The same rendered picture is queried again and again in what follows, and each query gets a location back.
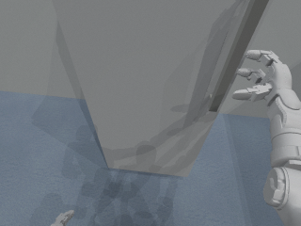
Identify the right robot upper arm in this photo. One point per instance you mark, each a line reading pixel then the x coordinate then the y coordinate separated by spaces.
pixel 282 190

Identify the robot left hand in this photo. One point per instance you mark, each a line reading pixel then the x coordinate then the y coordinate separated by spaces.
pixel 63 219

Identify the handle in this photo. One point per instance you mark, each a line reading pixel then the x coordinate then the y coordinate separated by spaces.
pixel 252 16

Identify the right robot forearm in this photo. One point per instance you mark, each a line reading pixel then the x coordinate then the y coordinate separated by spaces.
pixel 284 112

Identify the fridge door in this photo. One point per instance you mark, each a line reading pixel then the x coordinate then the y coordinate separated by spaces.
pixel 147 69

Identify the robot right hand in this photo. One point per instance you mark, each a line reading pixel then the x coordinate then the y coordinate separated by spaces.
pixel 277 77

